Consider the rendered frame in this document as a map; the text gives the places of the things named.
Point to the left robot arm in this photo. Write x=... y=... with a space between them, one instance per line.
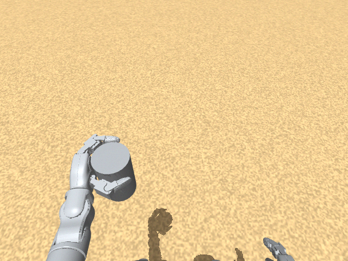
x=72 y=239

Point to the right robot hand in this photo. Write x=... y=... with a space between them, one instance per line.
x=278 y=251

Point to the can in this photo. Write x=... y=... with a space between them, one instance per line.
x=112 y=161

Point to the left robot hand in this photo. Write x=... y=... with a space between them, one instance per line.
x=82 y=174

